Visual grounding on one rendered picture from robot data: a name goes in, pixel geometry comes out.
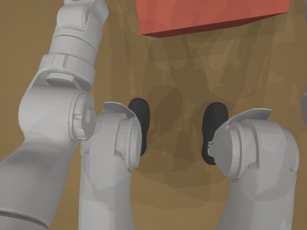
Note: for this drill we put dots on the left robot shin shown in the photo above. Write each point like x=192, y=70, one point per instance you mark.
x=110, y=107

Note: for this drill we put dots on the left robot upper arm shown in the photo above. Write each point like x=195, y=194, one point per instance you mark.
x=32, y=179

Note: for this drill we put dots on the carton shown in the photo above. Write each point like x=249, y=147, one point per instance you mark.
x=165, y=18

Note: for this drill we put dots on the robot right thigh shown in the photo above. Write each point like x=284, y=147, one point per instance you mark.
x=255, y=154

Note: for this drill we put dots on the left robot forearm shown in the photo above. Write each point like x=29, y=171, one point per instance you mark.
x=74, y=47

